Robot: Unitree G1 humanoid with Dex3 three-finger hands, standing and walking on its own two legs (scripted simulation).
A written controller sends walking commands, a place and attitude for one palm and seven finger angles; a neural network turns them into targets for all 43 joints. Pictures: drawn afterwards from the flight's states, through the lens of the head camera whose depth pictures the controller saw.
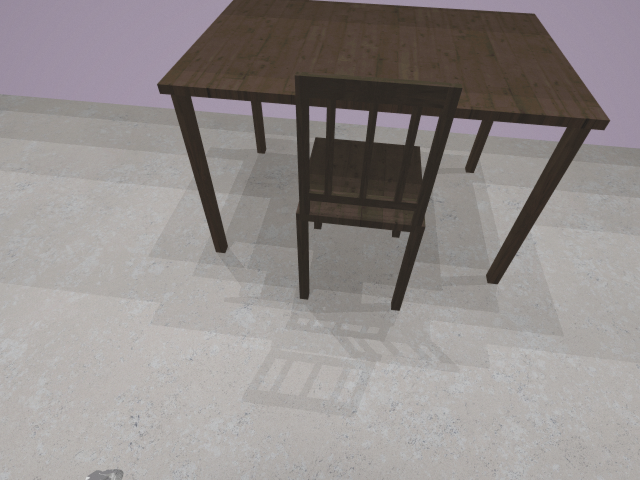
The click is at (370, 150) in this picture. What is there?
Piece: chair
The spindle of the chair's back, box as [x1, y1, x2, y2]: [359, 103, 378, 198]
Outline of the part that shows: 378,103 370,103 359,197 365,198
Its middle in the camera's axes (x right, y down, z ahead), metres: +0.12 -0.21 +0.97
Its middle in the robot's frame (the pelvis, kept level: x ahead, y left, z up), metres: +0.86 -0.07 -0.09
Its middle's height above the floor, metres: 0.68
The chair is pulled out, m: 0.00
